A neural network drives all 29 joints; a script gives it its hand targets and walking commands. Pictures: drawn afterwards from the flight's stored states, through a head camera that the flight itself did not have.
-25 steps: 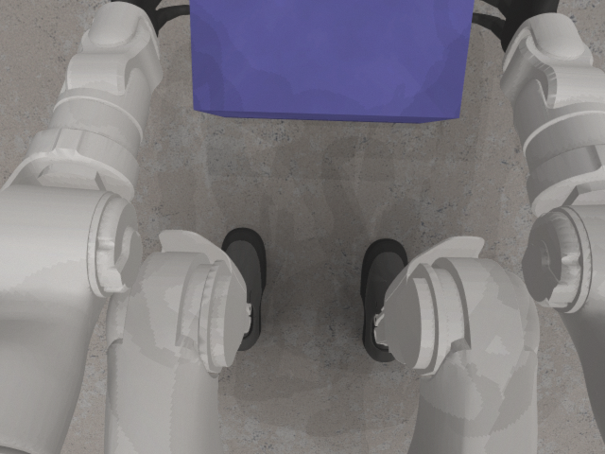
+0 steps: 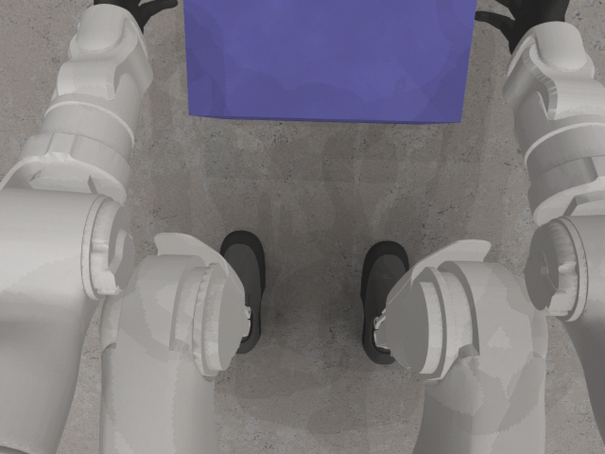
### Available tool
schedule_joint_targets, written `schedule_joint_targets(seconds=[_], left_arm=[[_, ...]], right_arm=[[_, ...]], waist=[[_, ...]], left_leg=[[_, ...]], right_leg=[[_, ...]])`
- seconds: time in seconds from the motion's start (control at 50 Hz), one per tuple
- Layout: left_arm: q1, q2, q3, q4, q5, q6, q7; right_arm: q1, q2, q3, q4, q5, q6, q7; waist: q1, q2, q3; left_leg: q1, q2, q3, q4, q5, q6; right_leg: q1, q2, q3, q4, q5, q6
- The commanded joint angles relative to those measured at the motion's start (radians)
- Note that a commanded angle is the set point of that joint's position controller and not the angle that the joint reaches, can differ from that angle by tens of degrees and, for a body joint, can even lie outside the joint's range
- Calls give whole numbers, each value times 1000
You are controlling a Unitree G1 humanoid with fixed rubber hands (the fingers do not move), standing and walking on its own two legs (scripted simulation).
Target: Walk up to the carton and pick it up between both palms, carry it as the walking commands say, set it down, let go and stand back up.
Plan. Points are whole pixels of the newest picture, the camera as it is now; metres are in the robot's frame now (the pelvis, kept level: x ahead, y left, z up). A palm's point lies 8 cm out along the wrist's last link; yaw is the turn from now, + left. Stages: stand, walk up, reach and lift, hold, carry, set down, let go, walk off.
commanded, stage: set down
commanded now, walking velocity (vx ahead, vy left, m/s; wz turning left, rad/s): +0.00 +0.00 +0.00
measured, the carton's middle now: (326, 4) +0.56 +0.00 -0.27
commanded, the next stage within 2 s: let go in 1.94 s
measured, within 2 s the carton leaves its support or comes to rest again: neither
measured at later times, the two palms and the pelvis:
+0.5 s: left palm (81, 2) +0.53 +0.23 -0.17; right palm (579, 14) +0.53 -0.24 -0.18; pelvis +0.00 +0.00 -0.01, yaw +0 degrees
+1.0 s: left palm out of the picture +0.54 +0.23 -0.02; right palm out of the picture +0.54 -0.25 -0.03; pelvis +0.00 +0.00 +0.08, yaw +0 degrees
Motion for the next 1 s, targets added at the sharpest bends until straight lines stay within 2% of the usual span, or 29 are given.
schedule_joint_targets(seconds=[0.0,0.34,0.48,0.58,0.72,0.98], left_arm=[[-142,87,8,-96,-8,-16,-3],[-125,165,28,-162,-22,15,-29],[-122,196,43,-301,-28,44,-23],[-94,231,85,-397,-1,80,-14],[-18,197,122,-405,42,110,-32],[45,182,161,-473,83,161,-83]], right_arm=[[-193,-133,-21,-94,2,-17,3],[-171,-212,-70,-167,-6,16,37],[-159,-248,-89,-307,-4,48,35],[-118,-278,-118,-381,-20,85,33],[-53,-235,-123,-363,-27,113,63],[-8,-236,-187,-415,-90,156,99]], waist=[[-16,-13,-1095],[-9,-20,-1111],[-8,-24,-1335],[3,-20,-1439],[33,-30,-1357],[16,-39,-1445]], left_leg=[[531,1,-18,-122,321,-24],[527,18,-13,-119,286,-23],[635,7,6,-138,321,-23],[676,-6,26,-181,303,-22],[614,-9,38,-273,251,-15],[675,-29,47,-458,242,-14]], right_leg=[[476,-1,42,-179,338,38],[511,-16,27,-158,311,34],[644,-8,12,-179,356,30],[680,6,0,-223,343,26],[630,17,2,-308,302,19],[716,38,-7,-488,302,17]])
